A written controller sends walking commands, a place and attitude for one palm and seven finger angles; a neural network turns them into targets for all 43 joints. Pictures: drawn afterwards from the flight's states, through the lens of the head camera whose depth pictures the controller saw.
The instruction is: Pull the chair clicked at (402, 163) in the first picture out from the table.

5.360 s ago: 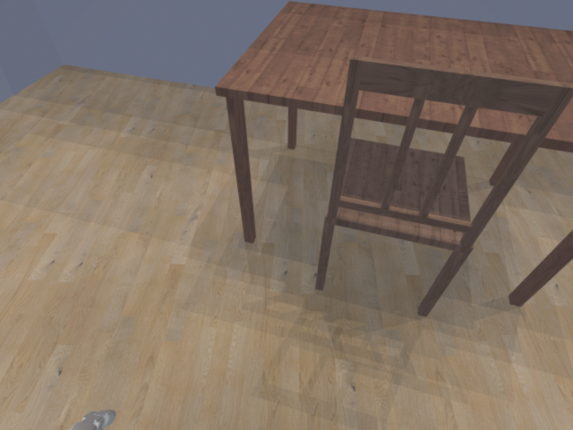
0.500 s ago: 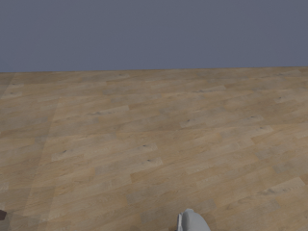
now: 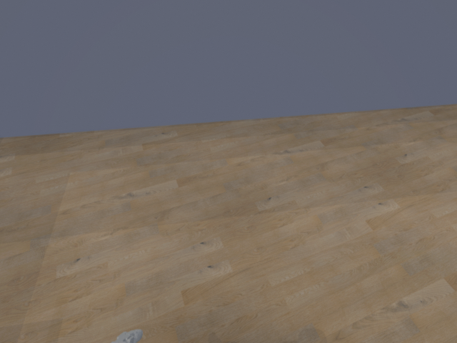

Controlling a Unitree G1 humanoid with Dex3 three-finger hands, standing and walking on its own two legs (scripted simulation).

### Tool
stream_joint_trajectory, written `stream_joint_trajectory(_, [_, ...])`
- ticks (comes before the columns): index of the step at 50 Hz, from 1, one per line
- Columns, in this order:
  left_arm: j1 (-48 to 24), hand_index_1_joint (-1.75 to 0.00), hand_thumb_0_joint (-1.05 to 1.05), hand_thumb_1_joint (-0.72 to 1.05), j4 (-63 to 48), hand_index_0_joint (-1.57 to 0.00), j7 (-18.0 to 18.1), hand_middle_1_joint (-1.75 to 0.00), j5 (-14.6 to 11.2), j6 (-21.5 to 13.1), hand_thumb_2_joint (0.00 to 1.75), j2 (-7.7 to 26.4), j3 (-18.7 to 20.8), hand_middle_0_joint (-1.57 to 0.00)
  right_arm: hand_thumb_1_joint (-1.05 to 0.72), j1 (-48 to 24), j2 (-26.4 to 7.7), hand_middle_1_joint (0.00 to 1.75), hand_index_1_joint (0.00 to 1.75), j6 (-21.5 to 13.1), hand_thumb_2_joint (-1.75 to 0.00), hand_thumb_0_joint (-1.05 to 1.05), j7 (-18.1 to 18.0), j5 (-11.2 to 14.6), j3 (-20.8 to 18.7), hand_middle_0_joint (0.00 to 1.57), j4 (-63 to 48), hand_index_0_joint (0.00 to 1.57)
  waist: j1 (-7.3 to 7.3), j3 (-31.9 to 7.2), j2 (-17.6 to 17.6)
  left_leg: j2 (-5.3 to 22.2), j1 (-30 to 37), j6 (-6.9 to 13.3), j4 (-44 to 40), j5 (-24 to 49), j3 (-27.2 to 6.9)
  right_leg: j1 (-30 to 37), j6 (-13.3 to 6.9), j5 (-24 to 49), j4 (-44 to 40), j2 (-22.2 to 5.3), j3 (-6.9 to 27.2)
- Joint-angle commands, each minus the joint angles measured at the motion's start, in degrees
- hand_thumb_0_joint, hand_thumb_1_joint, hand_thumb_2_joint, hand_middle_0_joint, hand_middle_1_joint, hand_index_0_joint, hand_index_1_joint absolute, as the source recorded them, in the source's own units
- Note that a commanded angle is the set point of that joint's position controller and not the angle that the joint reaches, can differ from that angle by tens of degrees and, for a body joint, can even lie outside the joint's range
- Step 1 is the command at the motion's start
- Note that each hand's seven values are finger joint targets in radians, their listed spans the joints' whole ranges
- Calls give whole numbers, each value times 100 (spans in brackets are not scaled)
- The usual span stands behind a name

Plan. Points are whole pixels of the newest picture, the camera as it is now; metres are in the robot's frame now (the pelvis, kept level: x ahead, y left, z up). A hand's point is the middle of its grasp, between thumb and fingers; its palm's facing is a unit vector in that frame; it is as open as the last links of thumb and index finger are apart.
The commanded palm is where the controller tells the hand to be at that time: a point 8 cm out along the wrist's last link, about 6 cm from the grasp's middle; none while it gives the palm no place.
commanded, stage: turn to face it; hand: left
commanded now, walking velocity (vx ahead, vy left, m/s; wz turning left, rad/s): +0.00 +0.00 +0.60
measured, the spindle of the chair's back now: out of the picture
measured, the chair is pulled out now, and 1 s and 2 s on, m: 0.00 0.00 0.00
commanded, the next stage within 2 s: none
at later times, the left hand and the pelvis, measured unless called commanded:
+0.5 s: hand out of the picture +0.02 +0.27 -0.16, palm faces +0.31 -0.92 -0.25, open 7.4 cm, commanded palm none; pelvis -0.01 +0.03 +0.01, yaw +15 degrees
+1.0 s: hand out of the picture -0.08 +0.17 -0.15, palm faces +0.56 -0.78 -0.27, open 7.4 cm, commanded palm none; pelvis -0.03 -0.03 +0.01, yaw +34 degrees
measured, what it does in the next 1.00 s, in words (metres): steps on the spot, turning left: left foot, then right foot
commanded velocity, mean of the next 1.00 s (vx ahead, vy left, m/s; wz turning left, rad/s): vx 0.00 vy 0.00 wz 0.60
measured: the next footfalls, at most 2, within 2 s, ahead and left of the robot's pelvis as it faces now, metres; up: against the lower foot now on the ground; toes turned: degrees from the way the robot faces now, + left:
left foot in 0.12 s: +0.04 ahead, +0.12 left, +0.00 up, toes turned +12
right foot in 0.70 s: +0.07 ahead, -0.12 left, +0.00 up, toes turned +22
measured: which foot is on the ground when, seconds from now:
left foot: up 0.00-0.10, down 0.12-0.70, up 0.72-1.00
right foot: down 0.00-0.12, up 0.14-0.68, down 0.70-1.00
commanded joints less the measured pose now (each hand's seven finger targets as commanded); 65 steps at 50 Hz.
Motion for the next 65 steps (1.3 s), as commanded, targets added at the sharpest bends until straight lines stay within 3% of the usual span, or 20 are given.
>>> stream_joint_trajectory(1, [436, -30, 0, 90, -218, -20, 87, -30, 8, 0, 90, 1136, 318, -20, -90, 61, -284, 30, 30, -90, -90, 0, 38, 39, -64, 20, -406, 20, 276, -70, -736, 9, 34, 29, -705, -105, 175, 393, -624, 1451, -839, -1949, 1108])
stream_joint_trajectory(4, [391, -30, 0, 90, -250, -20, 63, -30, -56, 69, 90, 1122, 352, -20, -90, 417, -380, 30, 30, -120, -90, 0, 66, 17, -108, 20, -370, 20, 82, -255, -400, -58, 982, 126, -2102, 982, 221, 2, -103, 909, -41, -1744, 586])
stream_joint_trajectory(5, [441, -30, 0, 90, -319, -20, 41, -30, -97, 117, 90, 956, 343, -20, -90, 623, -702, 30, 30, -161, -90, 0, 70, -4, -176, 20, -381, 20, -11, -365, 472, 487, 1366, 394, -2879, 1601, -686, -512, 247, 122, 802, -1324, 266])
stream_joint_trajectory(6, [360, -30, 0, 90, -549, -20, 7, -30, -135, 148, 90, 624, 283, -20, -90, 777, -1286, 30, 30, -193, -90, 0, 31, -53, -289, 20, -471, 20, -106, -216, 2107, 1826, 1610, 1129, -3530, 3157, -2578, -1703, 740, -1792, 2032, -513, 20])
stream_joint_trajectory(7, [-113, -30, 0, 90, -719, -20, 3, -30, -59, 164, 90, 800, 232, -20, -90, 896, -1430, 30, 30, -164, -90, 0, -4, -62, -328, 20, -426, 20, -264, -186, 1522, 2170, 1562, 1611, -3578, 3555, -2776, -1917, 703, -2264, 3171, -401, 632])
stream_joint_trajectory(13, [218, -30, 0, 90, -332, -20, -54, -30, -51, 174, 90, 882, 346, -20, -90, 138, -1127, 30, 30, -313, -90, 0, -122, 16, -243, 20, -594, 20, 105, -451, 514, 918, 1984, 1077, -3234, 4084, -1417, -2146, 884, -709, 4103, -409, 1172])
stream_joint_trajectory(25, [-238, -30, 0, 90, -617, -20, 10, -30, -102, 248, 90, 1015, 316, -20, -90, 164, -1405, 30, 30, -167, -90, 0, -34, -24, -400, 20, -602, 20, -96, -231, 861, 780, 1577, 1363, -3379, 2467, -2453, -1563, 960, -1140, 2586, -219, 1259])
stream_joint_trajectory(32, [472, -30, 0, 90, -631, -20, 56, -30, -156, 132, 90, 1070, 307, -20, -90, -358, -1498, 30, 30, -86, -90, 0, 22, -1, -479, 20, -869, 20, 245, -529, 903, 335, 567, 1090, -2825, 2519, -2707, 399, 747, -458, 249, 131, 1144])
stream_joint_trajectory(33, [716, -30, 0, 90, -603, -20, 79, -30, -151, 91, 90, 1196, 353, -20, -90, -391, -1348, 30, 30, -78, -90, 0, 47, 33, -465, 20, -929, 20, 370, -650, 588, 84, 33, 824, -2545, 1914, -2557, 1199, 674, -70, -651, -108, 1265])
stream_joint_trajectory(34, [816, -30, 0, 90, -635, -20, 119, -30, -53, 34, 90, 1674, 456, -20, -90, -274, -943, 30, 30, -66, -90, 0, 78, 91, -424, 20, -991, 20, 427, -616, -861, -564, -1137, 344, -1413, 314, -1694, 2019, 291, -662, -1483, -1470, 2491])
stream_joint_trajectory(35, [688, -30, 0, 90, -758, -20, 114, -30, -25, 66, 90, 2051, 465, -20, -90, -350, -869, 30, 30, -73, -90, 0, 57, 28, -418, 20, -1130, 20, 446, -365, -1934, -1070, -1652, 1, 76, -893, -733, 1387, -323, -551, -1646, -2757, 3722])
stream_joint_trajectory(37, [6, -30, 0, 90, -936, -20, 139, -30, -74, 60, 90, 1554, 375, -20, -90, -394, -1101, 30, 30, 19, -90, 0, 111, -42, -471, 20, -1046, 20, 112, 13, -976, -554, -1243, 104, 1323, -413, -1004, 202, -398, -583, -1584, -2375, 2749])
stream_joint_trajectory(40, [-137, -30, 0, 90, -950, -20, 64, -30, -85, -7, 90, 1260, 237, -20, -90, -200, -1015, 30, 30, 90, -90, 0, 212, -47, -432, 20, -803, 20, -42, 319, -1029, -395, -1156, -76, 1970, 425, -572, 128, -172, 524, -1168, -1614, 1551])
stream_joint_trajectory(46, [589, -30, 0, 90, -746, -20, 66, -30, -25, 22, 90, 1488, 280, -20, -90, -799, -956, 30, 30, 127, -90, 0, 257, -10, -356, 20, -967, 20, 316, 254, -1131, -275, -1016, -193, 1034, 268, -215, 679, -266, 583, -1062, -1782, 1156])
stream_joint_trajectory(52, [922, -30, 0, 90, -600, -20, 40, -30, 26, 60, 90, 1728, 360, -20, -90, -1170, -839, 30, 30, 10, -90, 0, 258, 56, -217, 20, -1108, 20, 542, -126, -1566, -367, -239, -80, -654, -194, 189, 1140, -319, 2197, -460, -2030, 845])
stream_joint_trajectory(56, [792, -30, 0, 90, -586, -20, 6, -30, -63, 130, 90, 1747, 405, -20, -90, -377, -1141, 30, 30, -113, -90, 0, 224, 42, -277, 20, -937, 20, 102, -615, -925, -402, 1516, 108, -2774, 1376, 179, 485, 270, 1881, 907, -1856, 215])
stream_joint_trajectory(58, [455, -30, 0, 90, -992, -20, -34, -30, -93, 171, 90, 1088, 237, -20, -90, 396, -2277, 30, 30, -179, -90, 0, 132, 62, -552, 20, -827, 20, -367, -1011, 1977, 1927, 2912, 1231, -3117, 5199, -2768, -2088, 988, -2692, 3286, -661, 405])
stream_joint_trajectory(59, [282, -30, 0, 90, -1005, -20, -5, -30, -56, 224, 90, 1261, 250, -20, -90, 556, -2193, 30, 30, -141, -90, 0, 106, 49, -516, 20, -702, 20, -375, -1026, 1215, 2023, 2817, 1559, -2868, 5363, -2304, -2104, 855, -2456, 3852, -788, 894])
stream_joint_trajectory(62, [178, -30, 0, 90, -730, -20, -41, -30, -55, 226, 90, 1258, 301, -20, -90, -253, -1642, 30, 30, -192, -90, 0, -16, 24, -355, 20, -877, 20, -62, -451, 1000, 1036, 2004, 1173, -2952, 4625, -1585, -2087, 911, -1278, 4302, -717, 1153])
stream_joint_trajectory(65, [472, -30, 0, 90, -593, -20, -63, -30, -60, 244, 90, 1284, 310, -20, -90, -484, -1518, 30, 30, -225, -90, 0, -15, 39, -289, 20, -955, 20, 141, -328, 816, 703, 1835, 1057, -3101, 4278, -1343, -1895, 981, -815, 4182, -599, 1133])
